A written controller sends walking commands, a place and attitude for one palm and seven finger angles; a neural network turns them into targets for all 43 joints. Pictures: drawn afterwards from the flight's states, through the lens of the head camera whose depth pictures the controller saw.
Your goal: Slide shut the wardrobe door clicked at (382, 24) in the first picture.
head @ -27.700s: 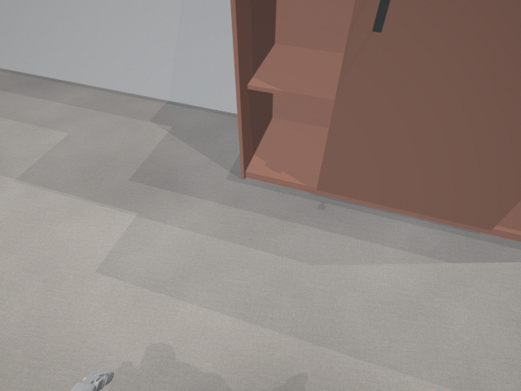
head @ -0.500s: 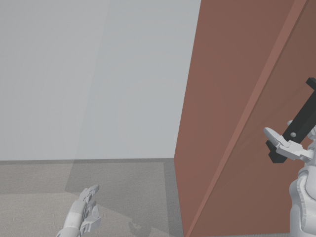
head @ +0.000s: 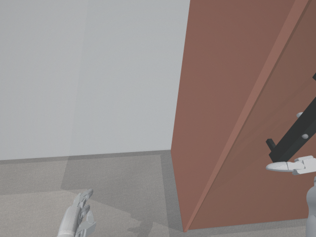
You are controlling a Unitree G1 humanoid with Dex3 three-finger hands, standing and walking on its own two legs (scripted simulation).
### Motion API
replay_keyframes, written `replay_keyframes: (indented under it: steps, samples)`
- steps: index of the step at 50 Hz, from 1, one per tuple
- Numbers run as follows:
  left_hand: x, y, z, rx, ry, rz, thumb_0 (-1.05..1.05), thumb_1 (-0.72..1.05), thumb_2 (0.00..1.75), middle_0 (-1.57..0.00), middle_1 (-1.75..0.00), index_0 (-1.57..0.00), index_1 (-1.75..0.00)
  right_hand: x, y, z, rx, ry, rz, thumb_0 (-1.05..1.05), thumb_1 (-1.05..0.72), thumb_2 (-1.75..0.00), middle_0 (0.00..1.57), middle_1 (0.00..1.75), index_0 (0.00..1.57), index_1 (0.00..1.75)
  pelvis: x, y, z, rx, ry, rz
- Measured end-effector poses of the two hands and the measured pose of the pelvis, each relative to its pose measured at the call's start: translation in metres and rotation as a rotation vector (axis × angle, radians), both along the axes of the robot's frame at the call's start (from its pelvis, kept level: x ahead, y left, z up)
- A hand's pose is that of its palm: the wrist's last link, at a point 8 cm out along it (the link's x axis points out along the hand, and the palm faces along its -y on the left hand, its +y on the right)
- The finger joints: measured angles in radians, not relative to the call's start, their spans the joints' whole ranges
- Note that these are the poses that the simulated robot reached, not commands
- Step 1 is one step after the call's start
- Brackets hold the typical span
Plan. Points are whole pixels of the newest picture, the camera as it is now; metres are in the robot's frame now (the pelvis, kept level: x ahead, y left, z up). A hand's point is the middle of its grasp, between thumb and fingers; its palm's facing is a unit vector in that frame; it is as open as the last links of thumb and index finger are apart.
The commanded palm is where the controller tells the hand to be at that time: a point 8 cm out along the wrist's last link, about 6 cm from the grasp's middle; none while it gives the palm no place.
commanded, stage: slip the hand off the handle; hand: right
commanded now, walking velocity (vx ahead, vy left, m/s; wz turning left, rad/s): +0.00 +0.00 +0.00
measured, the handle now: (296, 122) +0.29 -0.28 +0.20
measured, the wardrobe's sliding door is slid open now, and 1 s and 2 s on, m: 0.00 0.00 0.00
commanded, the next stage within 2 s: draw the hand back to the body in 1.18 s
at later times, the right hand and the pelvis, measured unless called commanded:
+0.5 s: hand out of the picture +0.26 -0.33 +0.20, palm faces +0.51 +0.85 -0.11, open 14.7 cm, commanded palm +0.21 -0.37 +0.20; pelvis +0.00 -0.02 +0.00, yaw +0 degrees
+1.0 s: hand out of the picture +0.16 -0.35 +0.20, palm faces +0.60 +0.79 -0.14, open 14.7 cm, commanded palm +0.11 -0.38 +0.20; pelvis -0.01 +0.00 +0.00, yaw -2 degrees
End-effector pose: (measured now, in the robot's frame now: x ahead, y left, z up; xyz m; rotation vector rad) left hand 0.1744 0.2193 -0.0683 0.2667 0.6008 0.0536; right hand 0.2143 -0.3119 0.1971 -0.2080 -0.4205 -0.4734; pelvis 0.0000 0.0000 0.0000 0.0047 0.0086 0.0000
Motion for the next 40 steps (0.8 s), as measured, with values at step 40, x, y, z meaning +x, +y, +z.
replay_keyframes:
  steps: [40]
  samples:
    - [-0.014,0.002,-0.004,0.016,0.022,0.038,0.01,0.9,0.9,-0.2,-0.3,-0.2,-0.3,-0.047,-0.049,0.004,-0.028,0.053,-0.062,-0.02,0.56,-0.2,0.28,1.16,0.25,1.15,0.0,-0.004,-0.002,0.004,-0.004,0.009]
